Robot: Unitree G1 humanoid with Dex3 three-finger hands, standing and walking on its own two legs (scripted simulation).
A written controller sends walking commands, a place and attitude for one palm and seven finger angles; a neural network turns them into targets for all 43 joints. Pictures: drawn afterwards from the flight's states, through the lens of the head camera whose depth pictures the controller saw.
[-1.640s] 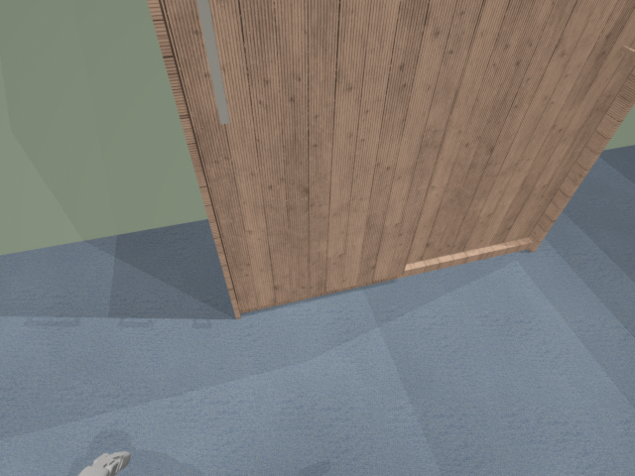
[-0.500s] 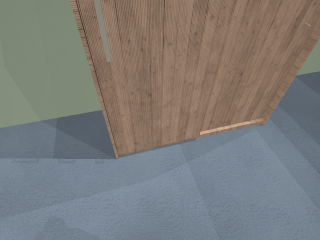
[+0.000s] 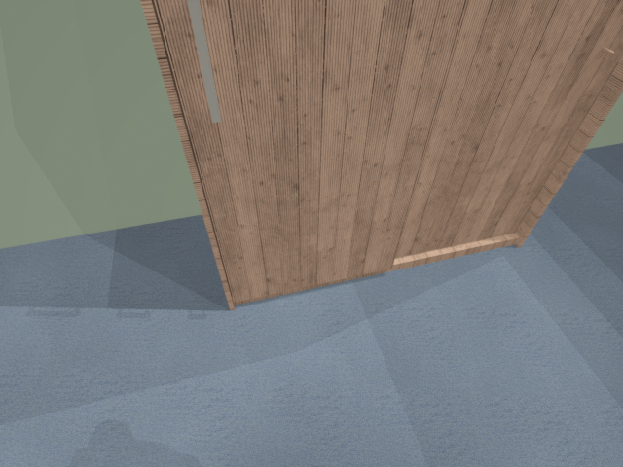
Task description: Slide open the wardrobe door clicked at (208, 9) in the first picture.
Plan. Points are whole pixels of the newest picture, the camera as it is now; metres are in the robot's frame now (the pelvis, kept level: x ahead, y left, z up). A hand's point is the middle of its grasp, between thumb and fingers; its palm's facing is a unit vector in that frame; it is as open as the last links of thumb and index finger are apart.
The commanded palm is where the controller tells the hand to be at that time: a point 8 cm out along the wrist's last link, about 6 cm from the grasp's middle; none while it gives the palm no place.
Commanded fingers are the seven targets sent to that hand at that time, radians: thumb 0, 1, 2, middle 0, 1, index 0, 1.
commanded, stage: turn to face it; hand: left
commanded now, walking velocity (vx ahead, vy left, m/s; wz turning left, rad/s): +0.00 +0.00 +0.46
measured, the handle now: (205, 60) +0.77 +0.25 +0.16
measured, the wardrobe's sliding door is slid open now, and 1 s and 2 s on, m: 0.00 0.00 0.00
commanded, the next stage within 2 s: take the last steps up to it in 0.58 s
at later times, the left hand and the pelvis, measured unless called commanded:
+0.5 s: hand out of the picture +0.00 +0.23 -0.18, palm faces +0.16 -0.96 -0.21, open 7.4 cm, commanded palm none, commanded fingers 0.00 0.90 0.90 -0.20 -0.30 -0.20 -0.30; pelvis -0.03 +0.03 +0.00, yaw +9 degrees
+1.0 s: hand out of the picture -0.09 +0.14 -0.17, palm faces +0.34 -0.92 -0.17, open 7.4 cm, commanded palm none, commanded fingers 0.00 0.90 0.90 -0.20 -0.30 -0.20 -0.30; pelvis -0.01 +0.00 +0.00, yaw +16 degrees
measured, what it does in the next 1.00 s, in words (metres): steps on the spot, turning left: right foot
